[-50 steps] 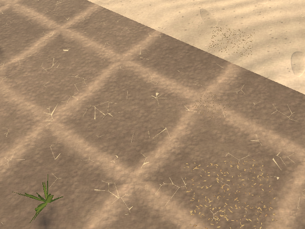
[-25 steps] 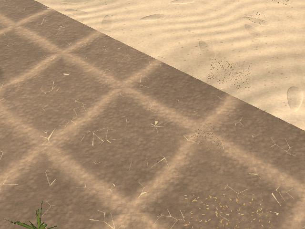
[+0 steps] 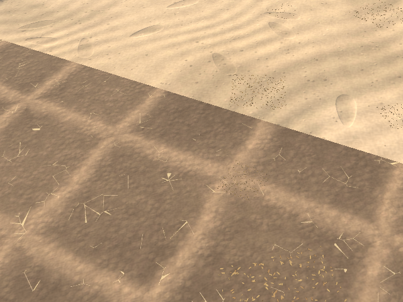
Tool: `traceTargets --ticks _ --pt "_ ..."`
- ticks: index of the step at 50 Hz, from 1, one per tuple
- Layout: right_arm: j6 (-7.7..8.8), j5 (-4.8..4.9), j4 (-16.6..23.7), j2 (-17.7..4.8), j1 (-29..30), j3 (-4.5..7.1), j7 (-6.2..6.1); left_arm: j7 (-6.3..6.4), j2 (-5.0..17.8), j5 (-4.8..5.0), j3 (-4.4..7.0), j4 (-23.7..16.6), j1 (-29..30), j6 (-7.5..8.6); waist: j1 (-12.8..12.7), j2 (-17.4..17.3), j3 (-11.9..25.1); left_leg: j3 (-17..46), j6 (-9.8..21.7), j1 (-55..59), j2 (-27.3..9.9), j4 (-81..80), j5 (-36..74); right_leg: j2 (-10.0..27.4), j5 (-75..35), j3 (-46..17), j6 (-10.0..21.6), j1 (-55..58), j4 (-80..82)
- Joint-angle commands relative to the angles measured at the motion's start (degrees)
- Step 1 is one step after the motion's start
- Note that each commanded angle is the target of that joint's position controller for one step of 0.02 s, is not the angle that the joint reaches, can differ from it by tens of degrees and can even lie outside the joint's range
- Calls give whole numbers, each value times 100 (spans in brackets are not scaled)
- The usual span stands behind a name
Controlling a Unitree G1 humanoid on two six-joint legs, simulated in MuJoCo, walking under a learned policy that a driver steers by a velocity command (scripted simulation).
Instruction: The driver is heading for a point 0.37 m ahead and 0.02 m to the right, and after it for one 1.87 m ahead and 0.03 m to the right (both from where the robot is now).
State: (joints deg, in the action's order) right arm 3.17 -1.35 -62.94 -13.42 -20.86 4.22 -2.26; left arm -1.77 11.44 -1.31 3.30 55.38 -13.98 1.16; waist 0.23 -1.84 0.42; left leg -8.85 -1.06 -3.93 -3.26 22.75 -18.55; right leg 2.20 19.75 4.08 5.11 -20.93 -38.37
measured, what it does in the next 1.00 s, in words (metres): walks ahead: right foot, then left foot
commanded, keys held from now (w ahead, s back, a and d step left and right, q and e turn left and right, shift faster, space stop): w+e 0.06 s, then e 0.06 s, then no key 0.20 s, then q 0.48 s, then no key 0.20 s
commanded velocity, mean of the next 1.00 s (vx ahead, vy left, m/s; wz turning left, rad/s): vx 0.12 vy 0.00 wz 0.05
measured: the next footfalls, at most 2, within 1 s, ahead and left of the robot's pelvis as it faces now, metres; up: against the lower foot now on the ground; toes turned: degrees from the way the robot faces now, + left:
right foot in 0.04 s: +0.08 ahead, -0.10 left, +0.00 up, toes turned -6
left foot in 0.48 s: +0.32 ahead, +0.01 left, +0.00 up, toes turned -5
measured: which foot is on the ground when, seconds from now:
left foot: down 0.00-0.04, up 0.06-0.46, down 0.48-0.92, up 0.94-1.00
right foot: up 0.00-0.02, down 0.04-0.50, up 0.52-0.90, down 0.92-1.00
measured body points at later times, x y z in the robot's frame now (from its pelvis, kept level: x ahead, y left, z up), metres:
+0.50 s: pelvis +0.17 -0.05 -0.01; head +0.20 -0.04 +0.44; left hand +0.21 +0.19 -0.17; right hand +0.24 -0.29 -0.15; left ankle +0.28 +0.01 -0.74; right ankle +0.05 -0.10 -0.72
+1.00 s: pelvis +0.19 -0.09 +0.01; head +0.22 -0.11 +0.45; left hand +0.22 +0.19 -0.12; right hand +0.32 -0.34 -0.14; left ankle +0.24 +0.02 -0.71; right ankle +0.20 -0.18 -0.74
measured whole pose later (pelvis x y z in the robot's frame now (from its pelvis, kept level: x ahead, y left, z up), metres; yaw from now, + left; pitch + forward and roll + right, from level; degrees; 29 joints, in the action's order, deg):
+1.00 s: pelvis +0.19 -0.09 +0.01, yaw +7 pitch +1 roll +1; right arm -2.5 -0.8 -51.2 -15.0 -9.8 5.2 -0.5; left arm 3.2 12.7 -1.7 2.8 51.5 -15.2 -0.4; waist -0.2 -2.3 -0.8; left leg 7.5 2.0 -25.5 8.1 40.0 -19.8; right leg -2.0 13.1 -1.4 2.7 -12.7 -25.3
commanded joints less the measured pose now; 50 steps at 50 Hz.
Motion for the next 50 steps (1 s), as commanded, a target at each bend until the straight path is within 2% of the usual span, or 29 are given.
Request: traceTargets --ticks 1,2,3,4,5,6,8,10,13,16,19,22,23,24,25,26,27,28,29,30,33,40,43,45,46,47,48,49,50 --pt "85 -61 371 -676 365 121 94 7 264 -43 140 67 -1003 75 -549 108 -409 280 798 -1784 -915 265 -1019 -488 18 416 119 1671 665" --pt "82 -154 513 -359 471 22 172 78 672 -99 277 264 -1739 141 -849 1348 -249 -378 549 -2384 -450 2344 -577 263 1056 -1016 389 2240 1608" --pt "146 -119 1038 3 883 -74 288 142 1265 -21 358 258 -2199 172 -899 2588 -220 -82 294 -4253 553 3986 -1536 1715 2681 -4681 1221 2824 3211" --pt "174 -189 1142 -316 1087 -27 337 179 1235 -21 319 194 -1712 111 -588 1523 -608 776 344 -4499 195 4648 -1328 1924 2167 -4920 1435 2279 3408" --pt "220 -62 1159 -412 1193 -16 378 183 1124 -23 286 -33 -1162 126 -339 809 -774 931 354 -4360 -70 4658 -620 1712 865 -4078 1291 1883 2944" --pt "267 24 1083 -406 1092 -26 360 183 1076 -7 283 -176 -825 160 -149 397 -660 958 326 -3950 -191 4348 -123 1385 -806 -3194 1062 1679 2708" --pt "181 -61 883 -392 703 -18 301 204 783 55 193 -281 -551 243 94 366 -270 845 214 -3191 -211 3873 216 935 -3513 -1970 774 1602 2425" --pt "17 -44 888 -281 648 -32 262 213 615 72 131 -185 -795 300 133 476 -20 713 131 -3011 -35 3760 396 779 -5209 -1457 738 1789 2164" --pt "-109 2 1044 -160 1053 -92 233 275 578 72 83 -100 -1055 260 25 537 -14 601 87 -3124 98 3139 755 676 -5826 -1146 623 1989 2033" --pt "-114 27 1205 -89 1546 -167 227 334 514 49 26 -56 -1096 198 -141 694 -98 493 160 -2836 219 2201 1239 570 -5824 -961 458 1964 1957" --pt "-86 43 1052 -70 1397 -217 196 372 426 1 -35 59 -1011 201 -156 737 -88 402 350 -2092 319 1506 1479 598 -5739 -749 324 1911 1888" --pt "-27 22 832 -288 815 -131 133 440 616 0 6 101 -721 208 129 632 -118 443 646 -1417 518 975 1169 731 -6113 -746 278 2003 1167" --pt "29 6 730 -351 432 -87 124 467 749 43 52 86 -560 191 385 455 -50 490 748 -1001 529 391 1671 607 -5869 -619 188 1990 504" --pt "90 -14 681 -651 49 1 108 480 856 52 92 -15 -549 204 491 71 291 1204 942 -216 2 347 3802 277 -4562 -456 19 1551 -474" --pt "66 -4 745 -1095 -157 114 116 475 582 120 74 -99 -956 169 296 -864 800 2738 1835 659 -1347 495 6500 -611 -936 -39 -235 553 -2408" --pt "-34 174 824 -871 105 39 156 425 374 93 40 -86 -1217 54 47 -1048 1341 3918 2537 663 -1899 -35 6059 -920 1552 -436 -294 8 -3214" --pt "-106 228 951 -804 485 59 184 411 478 -54 56 -67 -963 -38 -37 -434 779 3711 2488 -8 -1741 -297 4268 -593 1522 -721 -317 -250 -3490" --pt "-182 152 1054 -687 803 52 173 397 529 -94 86 -158 -497 -77 -12 -100 198 3394 2288 -627 -1414 -524 3050 -480 1236 -739 -342 -521 -3425" --pt "-251 91 1097 -573 920 24 143 388 553 -68 106 -246 -256 -109 -76 68 -81 3059 2019 -1075 -1112 -732 2227 -335 944 -750 -375 -543 -3049" --pt "-295 70 1123 -536 965 24 108 385 556 -64 111 -316 -170 -155 -128 -50 -144 2810 1805 -1366 -834 -859 1655 -269 724 -716 -426 -398 -2668" --pt "-343 -2 1159 -649 860 92 129 416 388 -30 65 -321 -244 -264 -120 -280 112 2632 1590 -1383 -483 -885 1101 -413 588 -557 -575 -202 -1897" --pt "-501 0 1339 -920 848 260 187 479 528 80 59 -624 199 -294 107 -523 223 3260 1372 -1371 -455 -1111 -206 -518 410 -584 -635 20 -736" --pt "-560 8 1382 -858 996 263 194 498 504 131 44 -553 -214 -230 9 -614 270 3263 1178 -1473 -406 -1064 -113 -609 364 -467 -479 645 183" --pt "-609 75 1405 -780 1098 240 169 518 485 105 41 -456 -663 -168 -213 -549 179 3159 861 -1832 -176 -846 -394 -609 -191 -445 -269 1405 1555" --pt "-605 113 1441 -608 975 189 155 549 751 40 88 -516 -636 -129 -139 50 34 2827 571 -2140 179 -293 -734 -14 212 -1177 -112 1542 2419" --pt "-572 229 1596 -344 1006 124 152 566 1339 -63 200 -704 -420 -103 -63 1392 15 1788 301 -2878 1055 1054 -899 1483 1035 -3090 417 1524 3133" --pt "-516 36 1513 -654 1083 189 126 516 1285 -123 190 -791 58 -80 -27 1133 -321 1545 254 -2685 1112 2185 -1034 1883 508 -3293 787 582 3112" --pt "-482 5 1443 -658 979 193 165 501 920 -101 84 -831 252 -40 164 744 -310 1791 290 -2239 1012 2782 -744 1587 -252 -2886 810 259 2927" --pt "-473 12 1330 -587 772 182 196 482 736 -54 27 -838 507 -2 383 594 -322 1768 274 -2093 993 3123 -426 1211 -935 -2277 650 246 2737"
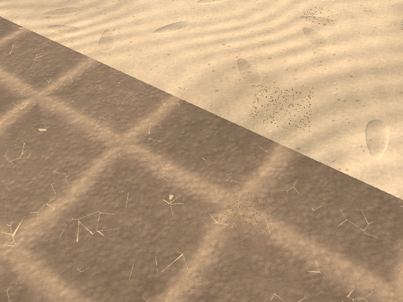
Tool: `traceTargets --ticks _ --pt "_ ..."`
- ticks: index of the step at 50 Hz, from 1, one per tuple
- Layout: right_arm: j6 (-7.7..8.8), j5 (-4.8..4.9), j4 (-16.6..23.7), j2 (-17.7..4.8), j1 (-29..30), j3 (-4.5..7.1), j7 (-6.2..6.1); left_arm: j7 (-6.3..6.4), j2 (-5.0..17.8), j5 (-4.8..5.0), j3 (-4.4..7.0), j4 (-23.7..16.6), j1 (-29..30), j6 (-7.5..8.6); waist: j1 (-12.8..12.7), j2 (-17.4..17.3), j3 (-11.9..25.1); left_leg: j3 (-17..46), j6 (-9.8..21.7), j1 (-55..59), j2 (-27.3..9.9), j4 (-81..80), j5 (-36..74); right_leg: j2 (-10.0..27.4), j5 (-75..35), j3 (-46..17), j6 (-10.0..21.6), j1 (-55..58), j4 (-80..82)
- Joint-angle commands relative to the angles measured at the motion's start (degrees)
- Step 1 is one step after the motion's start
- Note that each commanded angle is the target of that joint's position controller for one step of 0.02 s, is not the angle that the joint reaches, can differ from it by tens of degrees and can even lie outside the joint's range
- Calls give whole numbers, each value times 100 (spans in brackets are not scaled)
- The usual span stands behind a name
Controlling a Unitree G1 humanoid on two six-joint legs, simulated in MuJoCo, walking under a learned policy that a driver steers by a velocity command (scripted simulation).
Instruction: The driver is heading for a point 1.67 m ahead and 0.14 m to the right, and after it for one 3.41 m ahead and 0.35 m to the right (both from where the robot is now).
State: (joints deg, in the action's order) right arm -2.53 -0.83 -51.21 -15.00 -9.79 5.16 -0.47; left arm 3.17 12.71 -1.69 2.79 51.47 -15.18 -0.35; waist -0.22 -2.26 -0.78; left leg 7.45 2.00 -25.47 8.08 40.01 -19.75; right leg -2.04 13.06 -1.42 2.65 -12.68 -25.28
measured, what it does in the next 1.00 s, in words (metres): walks ahead: left foot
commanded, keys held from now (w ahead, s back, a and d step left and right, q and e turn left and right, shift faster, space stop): no key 0.52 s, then w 0.48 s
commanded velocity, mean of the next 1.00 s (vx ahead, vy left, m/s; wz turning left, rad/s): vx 0.14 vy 0.00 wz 0.05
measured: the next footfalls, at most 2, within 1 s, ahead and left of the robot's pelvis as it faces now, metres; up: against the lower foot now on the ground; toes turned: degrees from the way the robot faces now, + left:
left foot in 0.26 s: +0.01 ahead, +0.12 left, +0.00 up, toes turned -1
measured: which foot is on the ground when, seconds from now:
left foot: up 0.00-0.24, down 0.26-0.82, up 0.84-1.00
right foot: down 0.00-1.00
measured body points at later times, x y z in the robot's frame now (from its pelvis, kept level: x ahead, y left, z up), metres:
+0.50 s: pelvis +0.00 +0.01 +0.00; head +0.01 +0.02 +0.45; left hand +0.03 +0.26 -0.15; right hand +0.06 -0.23 -0.14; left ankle -0.03 +0.12 -0.74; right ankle +0.00 -0.10 -0.74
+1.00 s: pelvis +0.10 -0.03 +0.00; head +0.11 -0.05 +0.45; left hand +0.04 +0.21 -0.13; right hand +0.17 -0.28 -0.15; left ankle +0.09 +0.10 -0.67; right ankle +0.05 -0.10 -0.74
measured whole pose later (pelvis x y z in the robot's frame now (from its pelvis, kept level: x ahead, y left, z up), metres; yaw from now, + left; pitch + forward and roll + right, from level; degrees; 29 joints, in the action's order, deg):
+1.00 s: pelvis +0.10 -0.03 +0.00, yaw +2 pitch +0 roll +1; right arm 2.7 -2.1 -58.4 -13.4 -12.7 2.7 1.9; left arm 0.0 10.4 -1.1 1.8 61.4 -24.8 4.6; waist -0.7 -1.8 -0.4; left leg -1.3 4.4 -27.1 -2.2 58.5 -13.9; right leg -3.2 14.1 3.1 4.6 -2.6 -16.5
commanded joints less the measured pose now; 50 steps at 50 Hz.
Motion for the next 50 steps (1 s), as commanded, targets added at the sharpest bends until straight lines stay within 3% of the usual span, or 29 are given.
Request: traceTargets --ticks 1,3,5,8,10,12,13,14,15,16,17,20,26,28,29,31,32,34,36,38,40,41,42,43,44,45,47,50 --pt "86 -72 75 -404 -471 81 22 -24 593 14 61 -483 713 182 468 745 -104 82 -73 56 -152 1606 -156 1385 -821 -1338 769 -335 1282" --pt "57 -95 -35 -365 -537 45 12 -42 574 46 35 -420 469 229 338 882 50 -63 -219 -25 -200 1564 -258 1228 -2218 -943 781 258 952" --pt "41 -31 2 -234 -234 -42 -32 -43 566 46 4 -223 45 256 119 922 146 -210 -361 11 -365 875 -366 1262 -3042 -843 826 849 724" --pt "24 83 5 -149 73 -154 -103 -46 703 17 8 -26 -252 204 -124 1165 275 -596 -372 629 -494 -297 -606 1274 -3628 -815 815 1168 435" --pt "26 158 -92 -209 -8 -170 -154 -66 774 19 27 88 -311 146 -115 1265 243 -714 -288 990 -495 -1198 -201 1264 -3924 -886 732 1251 294" --pt "85 120 -281 -245 -309 -192 -202 -79 756 71 32 148 -201 121 77 1013 261 -520 -178 1916 -747 -2541 1355 1192 -3581 -864 407 925 192" --pt "144 42 -319 -448 -355 -166 -234 -106 664 95 4 117 -235 162 -4 737 454 -123 -110 2606 -1140 -2483 1959 1101 -2901 -824 202 497 217" --pt "185 -29 -355 -702 -383 -140 -235 -138 613 115 15 95 -367 192 -190 200 470 259 48 2964 -1640 -1961 3309 829 -1822 -599 96 71 269" --pt "193 56 -437 -447 -150 -219 -183 -122 371 161 -44 268 -386 154 -189 -253 271 163 248 2490 -1645 -1828 3344 573 -842 -395 47 235 721" --pt "217 57 -430 -241 -89 -268 -144 -93 510 121 -18 342 -191 119 -57 -169 35 128 190 2261 -1510 -1920 2849 534 -819 -388 18 349 727" --pt "239 44 -489 -237 -142 -284 -141 -90 592 96 13 361 -23 96 24 -143 -7 84 130 2084 -1426 -2024 2530 560 -1029 -381 31 518 662" --pt "276 51 -704 -299 -289 -308 -195 -129 487 98 -6 509 -34 49 -27 -137 -84 53 92 1863 -1325 -2186 2180 642 -1230 -383 20 736 622" --pt "304 41 -905 -216 -331 -386 -201 -122 409 93 -50 857 -46 6 -50 74 -266 103 114 1662 -1318 -2341 1679 630 -883 -372 -42 727 724" --pt "276 29 -984 -352 -497 -342 -198 -137 419 70 -45 921 -66 -9 -4 -24 -200 200 251 1624 -1221 -2488 1 382 257 -152 1 599 440" --pt "236 22 -1002 -511 -605 -275 -191 -158 437 45 -26 893 -28 -25 43 -206 -312 428 427 1533 -1265 -2590 -1225 165 1069 39 53 261 57" --pt "184 1 -1064 -703 -1005 -177 -160 -232 304 -44 -54 715 262 -19 250 -591 -834 1422 893 1442 -1897 -3164 -2896 -59 1597 382 73 -778 -850" --pt "189 -10 -1083 -685 -1085 -157 -152 -265 222 -71 -79 633 345 18 274 -695 -1030 1838 1111 1350 -2247 -3389 -3021 75 1372 420 91 -1056 -1326" --pt "270 -69 -1051 -601 -1087 -147 -122 -318 330 -36 -48 481 492 132 242 -539 -1039 2020 1279 1531 -2473 -3531 -2373 319 1402 227 120 -1513 -1938" --pt "365 -51 -990 -617 -956 -119 -98 -389 378 -1 -19 407 443 252 105 -424 -860 1587 1187 1702 -2321 -3393 -1669 410 1340 217 138 -1435 -1699" --pt "422 0 -927 -576 -743 -107 -73 -410 298 46 -8 442 186 328 -101 -439 -722 971 988 1264 -1973 -3139 -1135 267 931 441 159 -488 -919" --pt "433 26 -840 -520 -535 -102 -57 -364 234 80 35 816 -815 351 -515 -152 -582 441 808 204 -1540 -2375 -1106 -89 321 739 141 1293 53" --pt "484 -14 -746 -309 -451 -164 -43 -304 447 39 101 964 -1371 385 -716 435 -465 40 646 -485 -1214 -1412 -977 373 808 14 180 2114 500" --pt "546 39 -503 213 -362 -311 14 -259 1030 -2 221 1028 -2046 422 -876 1919 -110 -886 364 -1287 -497 553 -1016 1885 2839 -2479 560 2586 1708" --pt "550 -107 -388 -236 -204 -199 47 -279 1105 19 239 1147 -2072 362 -698 1578 -522 -727 420 -1703 -536 1634 -1193 2441 3558 -3594 939 1910 2085" --pt "565 -148 -368 -304 -122 -175 113 -298 847 18 159 922 -1399 366 -319 835 -953 -499 481 -1788 -901 2117 -605 2316 3434 -3255 961 1358 2064" --pt "597 -115 -452 -162 -247 -210 186 -324 699 46 113 754 -961 425 -109 552 -981 -466 454 -1628 -1080 2156 -64 2040 2742 -2692 867 1082 2060" --pt "620 -129 -553 -97 -393 -212 261 -310 515 71 41 688 -794 540 54 503 -744 -607 308 -1335 -1243 2014 567 1607 1173 -1731 694 1123 2081" --pt "534 -131 -472 -94 -145 -200 280 -292 378 82 -29 914 -1325 627 2 614 -542 -897 148 -1527 -1221 1981 916 1360 -884 -933 663 1494 1868"
Velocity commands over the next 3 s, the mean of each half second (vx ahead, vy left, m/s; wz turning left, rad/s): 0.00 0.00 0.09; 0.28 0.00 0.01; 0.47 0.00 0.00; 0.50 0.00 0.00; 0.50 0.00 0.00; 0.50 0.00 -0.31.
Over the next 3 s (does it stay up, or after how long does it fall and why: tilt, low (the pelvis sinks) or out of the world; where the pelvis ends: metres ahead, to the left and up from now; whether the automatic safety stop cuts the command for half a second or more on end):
stays up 1.19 0.00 -0.03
